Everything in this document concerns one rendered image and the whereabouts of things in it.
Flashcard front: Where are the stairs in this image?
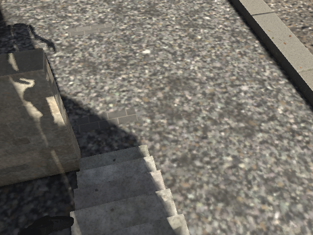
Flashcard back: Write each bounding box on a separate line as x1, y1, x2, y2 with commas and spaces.
69, 144, 190, 235

